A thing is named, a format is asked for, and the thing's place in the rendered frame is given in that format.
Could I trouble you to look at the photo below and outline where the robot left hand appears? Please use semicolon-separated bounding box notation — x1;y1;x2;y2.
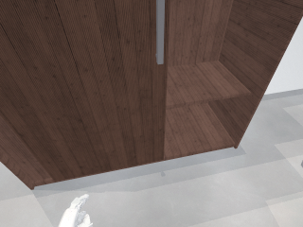
58;194;93;227

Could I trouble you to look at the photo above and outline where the wardrobe door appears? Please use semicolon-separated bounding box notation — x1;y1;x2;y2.
0;0;170;182
0;115;51;182

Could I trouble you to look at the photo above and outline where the handle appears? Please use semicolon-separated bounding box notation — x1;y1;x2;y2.
155;0;165;64

